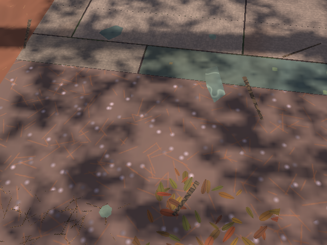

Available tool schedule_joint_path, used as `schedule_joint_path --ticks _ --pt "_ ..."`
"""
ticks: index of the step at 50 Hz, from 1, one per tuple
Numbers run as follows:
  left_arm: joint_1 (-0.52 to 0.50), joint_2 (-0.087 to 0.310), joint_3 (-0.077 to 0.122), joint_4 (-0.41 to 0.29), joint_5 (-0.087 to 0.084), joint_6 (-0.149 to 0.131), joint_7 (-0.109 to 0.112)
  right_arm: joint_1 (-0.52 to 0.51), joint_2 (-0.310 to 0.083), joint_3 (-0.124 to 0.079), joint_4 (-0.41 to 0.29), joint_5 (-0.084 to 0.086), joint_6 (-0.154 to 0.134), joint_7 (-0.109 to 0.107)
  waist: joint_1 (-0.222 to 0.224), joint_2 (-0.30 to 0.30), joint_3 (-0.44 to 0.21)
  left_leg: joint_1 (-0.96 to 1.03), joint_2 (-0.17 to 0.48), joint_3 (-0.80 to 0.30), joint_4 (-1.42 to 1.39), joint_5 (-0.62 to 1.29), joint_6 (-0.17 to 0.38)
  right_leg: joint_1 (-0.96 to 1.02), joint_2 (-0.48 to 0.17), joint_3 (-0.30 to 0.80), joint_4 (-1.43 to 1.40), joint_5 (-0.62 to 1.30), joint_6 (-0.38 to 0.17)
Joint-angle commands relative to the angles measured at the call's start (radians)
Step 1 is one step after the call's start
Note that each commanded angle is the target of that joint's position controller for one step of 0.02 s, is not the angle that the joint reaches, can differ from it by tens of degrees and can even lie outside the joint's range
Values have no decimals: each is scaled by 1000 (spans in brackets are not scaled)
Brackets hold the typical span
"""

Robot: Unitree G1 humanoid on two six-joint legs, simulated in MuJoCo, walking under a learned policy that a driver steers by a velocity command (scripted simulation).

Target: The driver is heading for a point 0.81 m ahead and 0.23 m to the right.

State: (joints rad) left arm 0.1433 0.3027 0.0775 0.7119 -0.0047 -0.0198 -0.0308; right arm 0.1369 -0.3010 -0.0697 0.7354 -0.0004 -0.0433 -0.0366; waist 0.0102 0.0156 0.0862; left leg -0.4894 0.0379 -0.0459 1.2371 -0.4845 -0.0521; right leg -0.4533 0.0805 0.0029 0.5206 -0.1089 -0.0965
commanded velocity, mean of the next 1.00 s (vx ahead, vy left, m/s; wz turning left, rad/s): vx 0.07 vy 0.00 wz -0.54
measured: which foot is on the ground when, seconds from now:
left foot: up 0.00-0.34, down 0.36-0.76, up 0.78-1.00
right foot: down 0.00-0.36, up 0.38-0.74, down 0.76-1.00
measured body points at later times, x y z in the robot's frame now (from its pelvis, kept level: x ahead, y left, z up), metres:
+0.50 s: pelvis +0.08 +0.05 +0.01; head +0.12 +0.06 +0.46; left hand +0.33 +0.28 -0.09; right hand +0.14 -0.26 -0.07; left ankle +0.14 +0.17 -0.73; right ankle +0.04 -0.06 -0.65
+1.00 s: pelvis +0.09 +0.00 +0.02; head +0.10 -0.03 +0.47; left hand +0.33 +0.17 -0.07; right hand +0.07 -0.32 -0.09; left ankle +0.21 +0.11 -0.67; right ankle +0.03 -0.07 -0.73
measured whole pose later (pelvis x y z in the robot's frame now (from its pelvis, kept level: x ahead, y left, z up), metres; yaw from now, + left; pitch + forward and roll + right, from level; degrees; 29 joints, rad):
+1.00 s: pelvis +0.09 +0.00 +0.02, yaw -32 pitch +2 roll +1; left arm 0.29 0.26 0.05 0.66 0.00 -0.01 0.01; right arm 0.18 -0.32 -0.09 0.75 0.00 -0.03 0.01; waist 0.02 0.03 -0.01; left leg -0.53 0.05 0.00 0.88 -0.22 -0.04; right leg -0.18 0.03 0.06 0.36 -0.22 -0.06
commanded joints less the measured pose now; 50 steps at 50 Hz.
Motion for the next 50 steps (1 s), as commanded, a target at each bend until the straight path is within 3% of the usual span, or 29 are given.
schedule_joint_path --ticks 1,4,7,10,14,16,17,18,19,20,21,22,23,26,30,34,36,37,38,39,40,41,42,43,46,50 --pt "-6 142 39 -85 14 -8 18 102 -104 -33 -45 -12 17 -15 -43 -81 -222 -46 20 -36 -59 68 -1 187 -260 324 -195 362 -186" --pt "9 166 47 -88 3 2 39 78 -81 -23 -53 -17 24 -22 -36 -84 -248 -64 -1 -42 -180 124 -26 191 -241 312 -178 364 -175" --pt "0 165 46 -103 -6 26 58 26 -78 -19 -66 -11 32 -19 -18 -109 -242 -68 -15 -58 -294 201 -41 184 -212 345 -184 107 -139" --pt "-5 164 46 -115 -3 42 64 -18 -77 -17 -80 -5 26 -10 2 -144 -206 -41 -34 -67 -411 223 -42 166 -193 395 -188 -73 -121" --pt "7 158 45 -127 -4 54 58 -20 -87 -21 -87 1 1 6 14 -176 -207 37 -63 -66 -566 172 -22 216 -200 474 -120 45 -115" --pt "-15 148 41 -139 -15 61 58 32 -89 -27 -74 5 -10 16 -25 -179 -207 148 -67 -48 -762 259 4 218 -173 492 -65 117 -84" --pt "-10 129 35 -145 -19 65 61 62 -113 -36 -66 0 -14 18 -37 -156 -208 249 -13 -71 -862 366 28 171 -134 471 -16 48 -44" --pt "42 72 20 -149 -8 66 59 62 -185 -51 -78 -18 -8 13 2 33 -233 362 201 -241 -892 502 108 65 -41 345 172 -254 16" --pt "40 99 29 -185 -15 55 55 55 -234 -62 -69 -52 6 13 30 307 -175 366 357 -468 -924 712 285 -147 97 148 359 -535 76" --pt "60 183 54 -166 1 44 50 37 -179 -53 -93 -46 6 11 13 233 -187 359 399 -480 -908 743 342 -179 19 157 578 -532 118" --pt "70 206 67 -139 -11 49 48 5 -128 -39 -106 -35 8 5 16 149 -180 351 334 -357 -882 729 302 -178 1 152 657 -462 136" --pt "84 182 66 -116 -15 63 52 -25 -107 -33 -113 -22 13 3 26 105 -162 350 265 -258 -865 691 252 -182 -12 135 694 -409 157" --pt "79 161 61 -117 -13 73 54 -33 -100 -30 -114 -9 17 -1 17 104 -148 357 241 -209 -861 689 237 -206 -21 124 724 -361 173" --pt "16 93 38 -152 -25 81 46 1 -114 -34 -106 -16 35 -10 -19 147 -136 384 199 -96 -882 690 241 -201 -44 47 614 -292 197" --pt "-35 70 23 -190 -18 78 31 11 -160 -53 -101 -12 49 -9 -51 187 -176 407 241 -44 -880 684 259 -81 -92 0 390 -296 191" --pt "-9 95 35 -194 -18 85 15 3 -183 -63 -92 10 47 7 -44 201 -174 383 273 -17 -856 636 246 47 -87 -55 195 -259 148" --pt "54 91 44 -173 -17 86 9 -16 -178 -62 -85 30 45 10 -1 178 -173 342 258 26 -781 580 195 170 -60 -88 -7 -120 98" --pt "94 110 54 -160 -15 85 16 28 -146 -55 -64 30 42 13 8 121 -180 268 226 76 -697 492 136 290 -51 -58 -102 -18 64" --pt "129 204 80 -168 -15 79 30 57 -92 -41 -70 -4 40 18 -5 -113 -191 58 132 179 -450 219 37 463 -227 203 -153 282 -6" --pt "117 282 84 -197 12 66 34 -6 -56 -20 -130 -39 36 14 -2 -344 -188 -204 -7 145 -215 -206 -30 496 -465 515 -133 561 -216" --pt "168 226 72 -181 31 42 28 -61 -111 -35 -134 -15 31 9 77 -241 -271 -210 -1 14 -75 -203 -23 467 -472 519 -178 339 -288" --pt "161 190 57 -155 19 26 29 -60 -134 -43 -127 7 29 14 55 -197 -225 -241 26 -2 -60 -110 -1 456 -406 446 -206 47 -229" --pt "134 152 47 -143 -3 20 34 -51 -134 -48 -109 8 27 18 40 -155 -189 -261 48 -3 -101 -13 14 433 -348 405 -235 -245 -164" --pt "110 124 32 -141 -12 17 38 -56 -139 -50 -100 4 26 20 35 -166 -146 -268 54 1 -143 62 16 401 -323 394 -272 -375 -136" --pt "101 112 18 -134 9 3 49 -32 -112 -43 -81 5 2 40 15 -180 -104 -211 34 25 -230 237 13 351 -283 345 -341 -356 -120" --pt "132 138 25 -107 3 -24 49 -74 -74 -23 -75 7 -26 50 37 -152 -79 -148 24 29 -476 329 15 358 -280 285 -352 -239 -114"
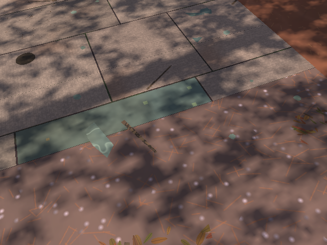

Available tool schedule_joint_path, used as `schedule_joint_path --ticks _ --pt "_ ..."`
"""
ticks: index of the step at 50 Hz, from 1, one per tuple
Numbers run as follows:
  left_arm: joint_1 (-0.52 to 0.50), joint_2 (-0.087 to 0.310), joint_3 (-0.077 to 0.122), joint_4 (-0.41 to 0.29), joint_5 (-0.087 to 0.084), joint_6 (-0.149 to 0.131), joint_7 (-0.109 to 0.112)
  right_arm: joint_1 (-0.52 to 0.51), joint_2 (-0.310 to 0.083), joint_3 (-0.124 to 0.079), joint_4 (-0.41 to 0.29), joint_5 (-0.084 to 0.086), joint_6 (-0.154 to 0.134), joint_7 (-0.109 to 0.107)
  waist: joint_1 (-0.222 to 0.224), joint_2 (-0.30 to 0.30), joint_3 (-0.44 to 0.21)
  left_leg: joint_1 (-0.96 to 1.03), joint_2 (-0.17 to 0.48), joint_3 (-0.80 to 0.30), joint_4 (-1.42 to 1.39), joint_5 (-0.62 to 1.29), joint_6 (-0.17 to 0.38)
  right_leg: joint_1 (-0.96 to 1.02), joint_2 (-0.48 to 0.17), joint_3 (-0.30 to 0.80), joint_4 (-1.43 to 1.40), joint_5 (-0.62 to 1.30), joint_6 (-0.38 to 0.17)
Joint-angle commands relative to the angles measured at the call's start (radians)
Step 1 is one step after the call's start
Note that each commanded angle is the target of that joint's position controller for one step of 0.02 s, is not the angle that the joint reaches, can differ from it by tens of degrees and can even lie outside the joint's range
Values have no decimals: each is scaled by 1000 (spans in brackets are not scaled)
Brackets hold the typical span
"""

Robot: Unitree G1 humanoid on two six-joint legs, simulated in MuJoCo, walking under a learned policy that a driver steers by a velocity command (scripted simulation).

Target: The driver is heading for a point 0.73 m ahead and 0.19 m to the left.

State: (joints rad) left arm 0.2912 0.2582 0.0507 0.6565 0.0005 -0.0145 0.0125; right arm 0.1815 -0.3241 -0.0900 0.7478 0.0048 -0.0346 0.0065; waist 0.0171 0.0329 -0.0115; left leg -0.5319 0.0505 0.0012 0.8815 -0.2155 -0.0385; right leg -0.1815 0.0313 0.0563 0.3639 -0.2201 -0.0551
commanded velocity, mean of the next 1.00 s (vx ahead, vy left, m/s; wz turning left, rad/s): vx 0.11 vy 0.00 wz -0.05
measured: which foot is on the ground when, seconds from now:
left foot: up 0.00-0.20, down 0.22-1.00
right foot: down 0.00-0.24, up 0.26-0.52, down 0.54-1.00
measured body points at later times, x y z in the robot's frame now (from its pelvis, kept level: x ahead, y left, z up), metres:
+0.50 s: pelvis +0.12 +0.05 -0.01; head +0.15 +0.06 +0.44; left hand +0.24 +0.32 -0.13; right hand +0.25 -0.20 -0.12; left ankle +0.14 +0.15 -0.75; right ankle +0.13 -0.11 -0.73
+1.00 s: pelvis +0.16 +0.03 -0.01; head +0.17 +0.04 +0.44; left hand +0.27 +0.30 -0.14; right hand +0.26 -0.23 -0.14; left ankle +0.14 +0.15 -0.75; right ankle +0.14 -0.10 -0.75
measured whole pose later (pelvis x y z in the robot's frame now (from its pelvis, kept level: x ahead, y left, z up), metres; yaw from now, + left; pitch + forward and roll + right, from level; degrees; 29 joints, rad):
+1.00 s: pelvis +0.16 +0.03 -0.01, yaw -1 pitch -2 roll +0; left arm 0.19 0.24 0.04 0.84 0.01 0.02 0.04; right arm 0.13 -0.26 -0.01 0.94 0.00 0.00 0.00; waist -0.01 -0.01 0.05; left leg -0.17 -0.01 0.01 0.50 -0.31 0.01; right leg -0.18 -0.02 0.04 0.50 -0.30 0.03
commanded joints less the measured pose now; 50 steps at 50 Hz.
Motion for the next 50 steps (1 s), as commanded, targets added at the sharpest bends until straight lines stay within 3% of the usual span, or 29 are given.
schedule_joint_path --ticks 1,4,7,10,11,12,13,14,15,17,19,22,25,27,28,29,30,31,33,39,50 --pt "-6 191 54 -44 -4 -32 3 -127 -48 1 -89 5 -38 10 36 -168 25 -87 9 -18 -164 66 2 80 -238 230 -196 -125 -159" --pt "20 208 57 -21 -13 -36 -7 -148 -53 6 -96 13 -45 19 52 -155 51 -41 3 -14 -252 60 11 48 -255 234 -192 -144 -168" --pt "32 198 52 1 -7 -27 -14 -158 -49 13 -106 5 -55 27 51 -139 66 28 -15 -5 -315 42 29 42 -251 219 -132 43 -164" --pt "3 173 41 6 -12 -10 -8 -48 -63 5 -75 -11 -60 25 -19 -129 -7 251 -48 23 -427 150 58 19 -204 192 -3 210 -104" --pt "7 140 29 7 -3 -11 -5 -5 -90 -2 -73 -19 -61 18 -39 -102 -47 362 2 -31 -451 261 82 -8 -156 154 81 235 -58" --pt "23 93 12 -10 25 -16 0 49 -164 -12 -83 -32 -59 10 -37 36 -138 523 155 -183 -428 538 139 -92 -67 79 274 81 5" --pt "96 67 3 -12 18 -20 12 90 -191 -19 -59 -33 -43 8 -28 260 -207 650 303 -395 -476 571 297 -270 12 6 490 -255 80" --pt "66 150 23 -7 9 -13 16 126 -127 -3 -48 -9 -37 13 -65 211 -183 634 326 -481 -528 475 341 -354 4 36 649 -457 113" --pt "45 183 37 -3 -4 -4 15 99 -115 5 -45 -3 -35 15 -60 133 -132 599 304 -433 -534 408 318 -401 -19 56 744 -434 118" --pt "15 153 36 6 -2 21 18 -7 -75 24 -57 -9 -31 17 -23 57 -72 481 242 -310 -557 374 273 -388 -74 47 707 -338 125" --pt "14 105 26 16 -2 36 23 -81 -45 36 -56 -24 -27 13 10 90 -53 360 174 -205 -581 409 249 -252 -90 29 558 -248 136" --pt "4 74 14 29 4 39 27 -97 -58 35 -41 -25 -18 7 7 108 -83 322 139 -133 -566 467 254 -103 -74 -9 354 -167 141" --pt "1 90 19 43 2 44 26 -103 -66 38 -20 -11 -5 7 13 81 -85 308 139 -140 -550 335 245 3 -63 -29 171 14 126" --pt "-28 108 19 36 20 43 26 -77 -29 55 3 -9 -6 13 14 43 -55 248 95 -134 -550 107 170 101 -88 8 44 185 97" --pt "-47 143 23 18 23 42 30 -58 -15 63 13 -24 -10 16 -3 -1 -47 218 60 -118 -535 -30 122 132 -148 67 39 280 75" --pt "-78 203 39 27 9 43 33 -5 -22 59 19 -29 -12 21 -63 -112 -18 210 -6 -68 -542 -98 91 91 -144 59 98 226 40" --pt "-88 160 35 28 5 40 26 -31 -34 60 28 -29 -9 18 -28 -115 -7 250 -23 -41 -516 -91 73 36 -115 42 98 123 33" --pt "-89 125 26 32 13 35 22 -57 -41 58 28 -23 -6 16 -16 -99 9 256 -24 -36 -496 -58 72 19 -108 41 89 124 43" --pt "-87 112 22 42 15 23 21 -57 -33 60 37 -18 2 8 -17 -109 2 275 -21 -31 -464 60 77 25 -103 38 93 210 58" --pt "-82 114 22 71 7 17 25 -50 -35 58 78 -11 15 2 -20 -68 -28 335 -15 -27 -431 202 73 44 -95 29 117 304 57" --pt "-92 109 20 158 6 21 30 -55 -50 54 170 -8 31 -13 -23 -32 -7 363 -11 -30 -448 203 65 50 -81 10 91 271 59"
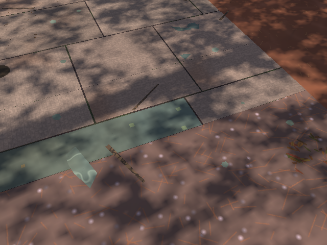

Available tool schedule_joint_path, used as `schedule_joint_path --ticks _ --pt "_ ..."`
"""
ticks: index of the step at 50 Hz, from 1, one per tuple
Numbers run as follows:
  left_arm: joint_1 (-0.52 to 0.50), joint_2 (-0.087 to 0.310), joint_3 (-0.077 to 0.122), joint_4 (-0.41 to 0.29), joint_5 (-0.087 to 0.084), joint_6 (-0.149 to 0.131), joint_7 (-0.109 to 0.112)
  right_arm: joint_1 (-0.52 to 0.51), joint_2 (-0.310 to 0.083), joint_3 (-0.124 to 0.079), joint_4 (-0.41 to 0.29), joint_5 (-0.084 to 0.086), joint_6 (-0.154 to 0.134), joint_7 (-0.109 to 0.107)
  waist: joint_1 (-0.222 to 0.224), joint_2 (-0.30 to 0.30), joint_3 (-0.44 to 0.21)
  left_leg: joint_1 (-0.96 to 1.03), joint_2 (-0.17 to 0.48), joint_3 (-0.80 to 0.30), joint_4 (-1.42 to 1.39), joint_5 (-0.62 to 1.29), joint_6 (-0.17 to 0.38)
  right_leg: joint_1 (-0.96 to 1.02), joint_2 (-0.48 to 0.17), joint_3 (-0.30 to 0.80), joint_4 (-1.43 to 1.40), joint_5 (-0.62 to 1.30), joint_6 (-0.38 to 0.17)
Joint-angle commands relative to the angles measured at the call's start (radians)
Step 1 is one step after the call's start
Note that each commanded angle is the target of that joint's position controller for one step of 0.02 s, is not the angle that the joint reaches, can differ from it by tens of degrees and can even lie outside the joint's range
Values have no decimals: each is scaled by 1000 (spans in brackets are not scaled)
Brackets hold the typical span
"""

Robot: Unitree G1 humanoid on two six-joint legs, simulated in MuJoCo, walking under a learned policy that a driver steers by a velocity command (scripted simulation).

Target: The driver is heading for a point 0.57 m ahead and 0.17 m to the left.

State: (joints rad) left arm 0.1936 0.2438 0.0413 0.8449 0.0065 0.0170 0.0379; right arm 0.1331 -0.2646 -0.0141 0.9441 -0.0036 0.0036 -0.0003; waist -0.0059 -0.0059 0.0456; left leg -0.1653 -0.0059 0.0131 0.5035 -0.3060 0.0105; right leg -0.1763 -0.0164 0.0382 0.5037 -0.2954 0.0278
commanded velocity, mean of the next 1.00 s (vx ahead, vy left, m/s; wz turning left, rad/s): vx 0.25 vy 0.00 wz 0.14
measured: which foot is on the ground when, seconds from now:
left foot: down 0.00-0.56, up 0.58-1.00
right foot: down 0.00-1.00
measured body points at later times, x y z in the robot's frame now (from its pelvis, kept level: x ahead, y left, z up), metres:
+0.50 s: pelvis +0.02 -0.01 +0.00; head +0.02 -0.02 +0.45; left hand +0.08 +0.26 -0.13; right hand +0.04 -0.29 -0.15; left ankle -0.02 +0.11 -0.74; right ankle +0.00 -0.13 -0.71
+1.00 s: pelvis +0.22 -0.03 -0.02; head +0.25 -0.02 +0.43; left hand +0.09 +0.21 -0.16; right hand +0.47 -0.20 -0.12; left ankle +0.37 +0.10 -0.72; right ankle +0.03 -0.14 -0.74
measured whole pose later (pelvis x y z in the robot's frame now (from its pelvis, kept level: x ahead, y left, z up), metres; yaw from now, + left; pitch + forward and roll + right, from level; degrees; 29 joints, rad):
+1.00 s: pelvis +0.22 -0.03 -0.02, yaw +11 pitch +1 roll +0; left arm 0.44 0.21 0.03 1.06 0.00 -0.08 0.04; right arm -0.02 -0.22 -0.03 0.83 0.03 -0.05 0.07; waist 0.07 0.01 0.05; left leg -0.62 0.01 0.08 0.63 -0.06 0.10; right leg 0.21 0.00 -0.24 0.22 -0.44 0.01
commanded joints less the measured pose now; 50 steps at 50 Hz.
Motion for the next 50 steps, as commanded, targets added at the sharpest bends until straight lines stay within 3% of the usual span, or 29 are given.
schedule_joint_path --ticks 1,14,16,17,19,20,22,24,26,27,28,29,30,31,32,34,36,40,43,46,48,50 --pt "5 122 29 -21 0 -10 6 -7 -110 -21 -18 0 -7 -8 -1 7 -61 -3 46 -42 -73 288 16 45 -32 26 -52 339 -23" --pt "10 111 21 109 -2 -11 14 16 -103 -15 61 -1 -7 -20 -1 5 -24 -24 42 -48 -113 195 20 27 -18 4 -88 234 -9" --pt "32 99 19 135 -9 -9 15 43 -117 -21 77 8 -2 -25 -5 36 -30 -29 35 -59 -140 -112 45 -3 30 -50 -41 -24 -16" --pt "23 95 19 134 -12 -12 15 54 -141 -30 77 14 0 -27 -13 74 4 -53 65 -113 -177 -314 76 -68 54 -76 11 -156 -23" --pt "-26 81 15 106 -17 -34 10 111 -193 -48 82 21 -10 -29 -39 179 76 -64 236 -353 -317 -571 175 -221 51 -102 189 -191 -34" --pt "-48 75 13 95 -24 -50 2 127 -210 -56 84 23 -21 -31 -46 200 113 -94 313 -465 -368 -577 226 -261 11 -64 278 -175 -47" --pt "-54 83 18 90 -36 -74 -14 118 -192 -58 71 18 -47 -29 -37 172 126 -41 361 -507 -383 -460 251 -364 -47 -12 374 -246 -71" --pt "-38 88 21 96 -40 -93 -27 75 -181 -59 47 36 -56 -26 -8 137 92 -17 315 -394 -359 -323 202 -305 -69 -19 235 -222 -89" --pt "72 68 26 158 -33 -103 -33 18 -185 -61 30 49 -48 -22 58 114 37 -146 206 -215 -281 -204 152 -6 0 -119 4 11 -82" --pt "158 66 34 203 -28 -99 -34 31 -167 -57 29 43 -44 -19 82 91 8 -210 161 -163 -204 -177 138 132 47 -150 -25 77 -63" --pt "241 75 40 231 -27 -95 -34 30 -124 -43 25 35 -46 -15 111 26 -15 -279 115 -103 -68 -125 110 238 19 -89 -59 54 -67" --pt "348 146 55 236 -24 -95 -23 23 -36 -17 8 15 -53 -4 141 -217 -60 -416 22 6 297 -134 38 346 -202 231 -202 -78 -131" --pt "402 226 63 242 -11 -109 -38 10 -38 -23 -32 37 -70 -8 139 -324 -55 -590 -59 -44 535 -280 34 350 -386 613 -345 -266 -272" --pt "323 174 45 226 -6 -129 -42 -5 -87 -34 -37 65 -83 -8 102 -168 32 -668 5 -155 670 -230 59 284 -405 610 -361 -375 -285" --pt "246 126 30 201 -10 -141 -42 8 -101 -38 -31 76 -92 -2 69 -122 84 -713 39 -185 691 -109 83 263 -365 493 -364 -336 -241" --pt "164 97 16 179 -11 -146 -47 27 -109 -51 -10 53 -96 2 34 -95 88 -675 76 -182 619 55 86 243 -284 254 -366 -34 -160" --pt "196 61 4 188 7 -140 -41 38 -77 -53 0 43 -84 17 37 -111 51 -603 81 -140 580 149 67 228 -219 74 -350 214 -123" --pt "222 94 6 189 17 -132 -18 -69 -20 -41 -64 37 -64 27 49 -58 81 -611 70 -92 422 262 21 172 -207 -63 -388 371 -143" --pt "237 116 8 183 9 -129 -3 -179 1 -26 -125 29 -64 40 72 -59 103 -541 68 -3 250 352 21 135 -205 -148 -423 388 -136" --pt "280 124 13 193 -4 -118 0 -248 4 -20 -174 30 -65 61 76 -48 121 -529 56 46 158 327 55 212 -235 -200 -382 508 -135" --pt "262 148 20 183 -8 -108 3 -244 -15 -29 -198 31 -67 73 40 -70 90 -465 21 87 128 262 93 272 -254 -235 -291 798 -128" --pt "228 179 31 159 -6 -91 13 -140 -65 -56 -192 33 -62 81 -38 -121 -7 -316 -43 134 151 173 136 313 -267 -257 -94 1156 -115"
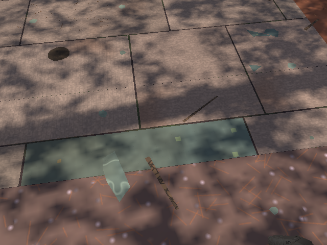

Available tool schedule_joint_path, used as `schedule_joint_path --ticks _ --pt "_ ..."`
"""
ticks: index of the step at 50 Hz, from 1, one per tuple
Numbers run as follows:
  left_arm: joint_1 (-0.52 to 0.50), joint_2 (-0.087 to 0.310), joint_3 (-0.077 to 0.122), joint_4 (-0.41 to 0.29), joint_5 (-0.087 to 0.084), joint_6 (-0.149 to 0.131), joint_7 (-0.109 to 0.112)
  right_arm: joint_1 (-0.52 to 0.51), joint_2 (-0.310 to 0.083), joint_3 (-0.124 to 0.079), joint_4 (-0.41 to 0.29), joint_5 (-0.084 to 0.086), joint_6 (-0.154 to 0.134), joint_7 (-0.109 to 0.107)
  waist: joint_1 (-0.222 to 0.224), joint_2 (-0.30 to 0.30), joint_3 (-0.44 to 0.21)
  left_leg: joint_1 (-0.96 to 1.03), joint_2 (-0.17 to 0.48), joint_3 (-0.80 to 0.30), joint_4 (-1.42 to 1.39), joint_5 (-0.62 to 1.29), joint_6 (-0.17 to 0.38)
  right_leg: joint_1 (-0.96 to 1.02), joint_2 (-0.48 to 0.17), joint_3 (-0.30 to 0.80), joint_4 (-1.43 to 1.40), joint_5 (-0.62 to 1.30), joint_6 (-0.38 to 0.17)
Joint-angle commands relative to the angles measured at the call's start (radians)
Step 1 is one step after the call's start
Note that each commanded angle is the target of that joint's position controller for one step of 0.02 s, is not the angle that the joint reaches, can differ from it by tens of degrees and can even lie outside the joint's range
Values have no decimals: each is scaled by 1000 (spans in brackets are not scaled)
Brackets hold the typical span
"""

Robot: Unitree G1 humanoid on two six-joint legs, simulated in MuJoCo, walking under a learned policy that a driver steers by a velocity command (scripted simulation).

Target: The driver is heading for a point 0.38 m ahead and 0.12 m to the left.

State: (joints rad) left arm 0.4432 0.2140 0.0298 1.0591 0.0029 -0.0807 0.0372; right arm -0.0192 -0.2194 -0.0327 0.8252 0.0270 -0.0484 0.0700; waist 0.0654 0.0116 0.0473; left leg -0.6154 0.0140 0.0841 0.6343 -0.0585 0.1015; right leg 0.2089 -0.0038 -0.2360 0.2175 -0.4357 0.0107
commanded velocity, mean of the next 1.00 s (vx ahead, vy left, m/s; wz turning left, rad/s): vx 0.24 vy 0.00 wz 0.27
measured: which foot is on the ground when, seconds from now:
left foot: up 0.00-0.02, down 0.04-0.52, up 0.54-0.78, down 0.80-1.00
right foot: down 0.00-0.06, up 0.08-0.48, down 0.50-1.00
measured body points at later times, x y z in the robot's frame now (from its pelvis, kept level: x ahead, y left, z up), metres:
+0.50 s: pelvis +0.29 +0.01 +0.01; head +0.31 +0.03 +0.46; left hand +0.44 +0.29 -0.08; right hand +0.38 -0.26 -0.11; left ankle +0.17 +0.08 -0.72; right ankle +0.46 -0.06 -0.71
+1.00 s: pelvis +0.38 +0.03 +0.01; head +0.39 +0.05 +0.46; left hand +0.42 +0.30 -0.12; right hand +0.51 -0.20 -0.12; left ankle +0.32 +0.16 -0.72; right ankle +0.46 -0.06 -0.72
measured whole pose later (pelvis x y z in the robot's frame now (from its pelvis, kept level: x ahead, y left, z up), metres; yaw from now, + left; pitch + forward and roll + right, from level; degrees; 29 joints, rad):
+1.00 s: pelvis +0.38 +0.03 +0.01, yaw +16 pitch -1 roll -1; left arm 0.16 0.23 0.03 0.90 0.01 -0.03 0.01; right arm 0.27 -0.22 -0.04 0.92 -0.01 -0.01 -0.04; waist 0.01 -0.01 0.02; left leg -0.21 0.02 -0.05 0.55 -0.33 -0.02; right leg -0.31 0.02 -0.01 0.51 -0.19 -0.01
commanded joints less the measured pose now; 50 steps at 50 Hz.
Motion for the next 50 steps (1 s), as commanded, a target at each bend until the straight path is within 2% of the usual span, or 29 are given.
schedule_joint_path --ticks 1,2,3,4,5,6,7,10,12,15,17,20,24,25,26,27,28,29,30,31,33,35,38,39,41,42,44,47,50 --pt "-41 226 48 -69 1 16 15 136 -156 -62 -48 5 -5 10 -174 -151 -86 290 -93 62 6 -89 74 -100 -278 22 360 1358 -92" --pt "-68 230 48 -87 -2 16 13 299 -213 -97 -11 6 2 -4 -260 -123 -163 548 -98 7 -67 -51 116 -240 -242 18 593 1239 -64" --pt "-45 163 28 -117 22 -1 1 404 -282 -115 14 5 18 -32 -244 81 -252 828 100 -318 -79 -100 177 -530 -141 30 947 507 -31" --pt "29 52 -5 -169 -4 -43 -24 370 -316 -112 -20 -12 6 -31 -143 232 -398 1056 336 -942 -279 -325 392 -876 66 228 1259 -148 0" --pt "-127 155 22 -201 -39 -82 -35 370 -235 -93 -8 -16 -6 -33 -203 102 -319 993 300 -891 -378 -341 321 -982 9 371 1296 -92 -35" --pt "-186 180 29 -236 -58 -97 -36 312 -193 -82 -13 -14 -22 -34 -168 57 -183 847 268 -727 -393 -275 274 -1012 -36 352 1225 12 -58" --pt "-187 174 33 -226 -43 -98 -25 227 -170 -73 -35 -10 -35 -28 -106 -60 -108 678 217 -609 -406 -157 238 -950 -81 345 1133 80 -54" --pt "-142 170 52 -237 -4 -57 -16 154 -143 -61 -66 -17 -41 -36 -24 -27 -61 425 134 -447 -441 16 210 -792 -138 339 969 136 -8" --pt "-198 152 49 -271 15 -39 -11 193 -168 -66 -61 -13 -41 -51 -29 -7 -40 340 113 -386 -456 85 213 -789 -136 308 864 190 32" --pt "-324 133 40 -321 21 -34 -6 249 -199 -72 -55 -18 -30 -75 -68 24 -11 298 56 -287 -415 280 162 -785 -94 268 608 377 60" --pt "-386 101 26 -337 20 -43 -16 300 -193 -70 -41 -12 -15 -83 -108 42 -42 296 16 -227 -360 356 107 -698 -40 236 437 532 51" --pt "-445 113 25 -363 5 -45 -34 357 -181 -62 -17 -9 -1 -91 -142 77 -75 384 52 -277 -311 288 78 -667 -5 249 331 622 33" --pt "-365 176 44 -347 23 -59 -47 328 -161 -54 -19 -23 11 -102 -79 96 -119 544 102 -362 -130 361 52 -607 -2 276 223 534 -40" --pt "-297 197 49 -330 35 -68 -45 317 -149 -48 -27 -25 10 -101 -42 71 -157 531 53 -341 -25 375 20 -483 -28 277 167 715 -69" --pt "-220 251 54 -329 58 -73 -43 360 -115 -35 -44 -41 4 -98 -41 -41 -287 398 -19 -311 181 135 -22 -213 -182 406 267 1124 -143" --pt "-176 227 49 -312 54 -53 -45 547 -77 -19 -2 -22 0 -93 -70 -266 -437 187 -128 -261 460 -526 -93 51 -404 662 295 1305 -347" --pt "-156 152 32 -307 17 -35 -54 554 -162 -31 16 -14 8 -86 -54 -199 -471 133 -90 -298 540 -663 -110 32 -419 760 258 1049 -361" --pt "-214 141 27 -314 -1 -22 -56 456 -202 -46 1 -2 28 -89 -43 -120 -345 79 -57 -286 598 -608 -135 -74 -374 717 216 793 -319" --pt "-280 131 19 -321 4 -8 -55 386 -193 -48 -9 -5 50 -99 -53 -63 -255 71 -27 -248 580 -550 -152 -202 -327 664 167 608 -277" --pt "-344 116 10 -327 10 3 -55 353 -181 -51 -16 -14 73 -106 -73 -58 -170 92 3 -226 507 -512 -162 -337 -288 608 117 468 -250" --pt "-403 131 15 -320 26 22 -54 370 -122 -40 -5 -19 96 -115 -108 -140 -100 242 13 -160 292 -462 -170 -530 -189 482 47 335 -197" --pt "-385 136 20 -303 27 30 -47 383 -90 -31 13 -26 91 -119 -101 -169 -130 335 4 -130 155 -416 -170 -539 -164 430 48 351 -201" --pt "-382 140 21 -286 5 38 -37 391 -93 -34 37 -31 85 -113 -115 -141 -161 459 -2 -104 -60 -183 -139 -548 -165 419 60 182 -191" --pt "-372 131 17 -277 1 40 -35 380 -95 -35 39 -39 85 -110 -116 -131 -145 496 -5 -99 -116 -140 -121 -581 -148 412 56 73 -162" --pt "-338 106 6 -256 13 38 -39 331 -143 -37 7 -58 81 -113 -93 -66 -79 492 90 -204 -201 -145 -66 -645 -98 378 90 -80 -72" --pt "-320 109 13 -261 12 40 -38 315 -188 -50 27 -42 76 -113 -45 64 -32 334 78 -209 -209 -339 -34 -569 -29 294 118 -17 -40" --pt "-328 107 14 -247 14 39 -32 285 -116 -33 33 -44 51 -111 -51 79 -14 247 63 -200 -256 -396 -58 -460 -21 280 190 123 -33" --pt "-293 104 15 -214 10 42 -25 291 -116 -33 47 -36 22 -108 -52 53 -35 299 51 -182 -220 -219 -86 -445 -24 277 226 261 -54" --pt "-293 102 17 -193 6 43 -26 316 -117 -33 68 -30 18 -108 -63 25 -60 337 45 -172 -192 -116 -83 -423 -25 272 249 376 -54"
